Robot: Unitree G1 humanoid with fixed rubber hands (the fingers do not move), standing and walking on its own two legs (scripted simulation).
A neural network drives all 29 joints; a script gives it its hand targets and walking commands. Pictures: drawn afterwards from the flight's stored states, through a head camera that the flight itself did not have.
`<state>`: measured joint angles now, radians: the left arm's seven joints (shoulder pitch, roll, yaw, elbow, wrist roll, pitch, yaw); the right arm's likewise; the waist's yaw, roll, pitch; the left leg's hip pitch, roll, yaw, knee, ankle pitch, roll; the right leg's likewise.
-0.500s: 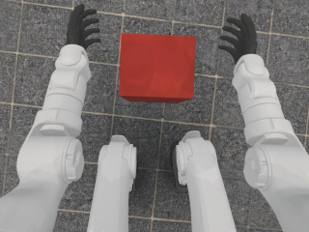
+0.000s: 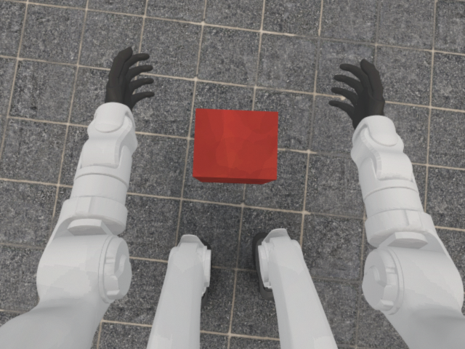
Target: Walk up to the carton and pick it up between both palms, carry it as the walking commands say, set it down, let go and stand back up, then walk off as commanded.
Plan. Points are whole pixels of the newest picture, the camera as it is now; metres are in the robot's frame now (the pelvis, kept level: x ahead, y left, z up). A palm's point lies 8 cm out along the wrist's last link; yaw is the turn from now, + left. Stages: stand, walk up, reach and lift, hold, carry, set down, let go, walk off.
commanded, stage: set down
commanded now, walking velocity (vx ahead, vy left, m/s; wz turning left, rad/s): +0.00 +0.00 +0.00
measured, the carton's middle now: (234, 152) +0.47 -0.02 -0.45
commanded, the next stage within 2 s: let go in 0.36 s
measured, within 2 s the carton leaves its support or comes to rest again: neither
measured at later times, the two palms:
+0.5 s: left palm (96, 92) +0.48 +0.17 -0.01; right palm (401, 106) +0.45 -0.22 -0.01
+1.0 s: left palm out of the picture +0.32 +0.22 +0.10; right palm out of the picture +0.30 -0.23 +0.10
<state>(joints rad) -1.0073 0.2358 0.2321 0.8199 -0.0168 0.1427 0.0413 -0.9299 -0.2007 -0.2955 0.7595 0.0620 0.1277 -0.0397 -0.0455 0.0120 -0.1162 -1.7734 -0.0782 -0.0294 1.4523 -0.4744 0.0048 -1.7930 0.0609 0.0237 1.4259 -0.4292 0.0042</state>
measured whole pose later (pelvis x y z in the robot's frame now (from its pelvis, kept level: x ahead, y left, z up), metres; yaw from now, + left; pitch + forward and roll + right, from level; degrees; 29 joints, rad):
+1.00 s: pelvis +0.09 -0.01 +0.18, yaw +0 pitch +15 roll +0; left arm -0.01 0.18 0.10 0.56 0.02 0.00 -0.02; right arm 0.05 -0.17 -0.08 0.50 0.00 0.00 0.06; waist -0.02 0.00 -0.05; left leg -0.56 -0.05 -0.06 0.60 -0.30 0.01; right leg -0.59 0.06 0.06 0.59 -0.27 -0.02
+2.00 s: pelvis +0.10 +0.00 +0.20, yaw +0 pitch -1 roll +0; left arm 0.20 0.34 0.03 0.78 0.04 0.01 0.02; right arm 0.18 -0.34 -0.03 0.76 -0.03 0.01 -0.02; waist 0.00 0.01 0.00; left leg -0.14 -0.04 -0.05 0.46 -0.30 0.02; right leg -0.17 0.04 0.04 0.45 -0.27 -0.01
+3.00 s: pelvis +0.09 +0.00 +0.20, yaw +1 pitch -2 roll +0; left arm 0.14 0.38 0.01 1.02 0.02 -0.01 0.01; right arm 0.15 -0.39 0.00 0.99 -0.02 -0.01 -0.02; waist 0.01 0.01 0.02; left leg -0.08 -0.04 -0.07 0.34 -0.21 0.02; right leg -0.10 0.03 0.03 0.33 -0.19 -0.02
